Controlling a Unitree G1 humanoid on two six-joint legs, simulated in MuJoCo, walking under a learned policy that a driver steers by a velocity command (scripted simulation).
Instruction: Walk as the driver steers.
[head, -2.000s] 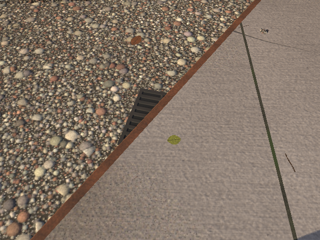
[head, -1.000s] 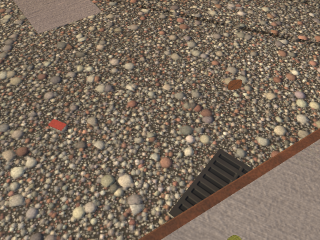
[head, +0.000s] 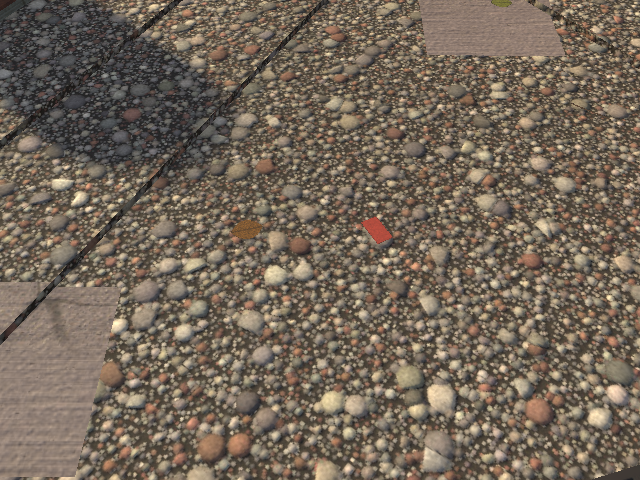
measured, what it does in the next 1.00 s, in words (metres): goes down: left foot, then right foot 0.10 m lower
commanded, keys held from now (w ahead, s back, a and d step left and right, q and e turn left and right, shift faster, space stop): w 0.28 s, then w+e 0.58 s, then w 0.14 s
